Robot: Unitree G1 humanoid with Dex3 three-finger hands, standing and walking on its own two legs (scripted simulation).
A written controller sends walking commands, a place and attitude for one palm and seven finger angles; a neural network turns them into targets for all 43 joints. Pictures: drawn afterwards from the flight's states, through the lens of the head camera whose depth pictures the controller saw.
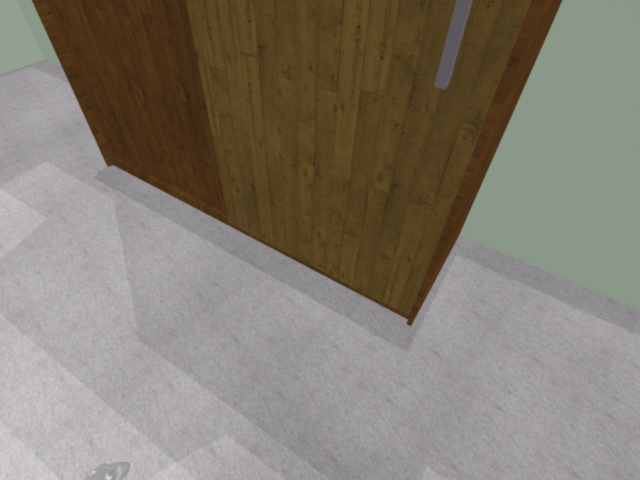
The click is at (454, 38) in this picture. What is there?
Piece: wardrobe's sliding door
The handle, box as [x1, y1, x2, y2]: [434, 0, 472, 89]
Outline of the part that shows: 472,0 456,0 434,86 444,89 448,84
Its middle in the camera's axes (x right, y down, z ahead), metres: +0.25 -0.38 +0.71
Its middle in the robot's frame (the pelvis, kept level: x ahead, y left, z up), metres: +0.82 -0.20 +0.22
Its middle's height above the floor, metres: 0.99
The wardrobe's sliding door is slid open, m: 0.00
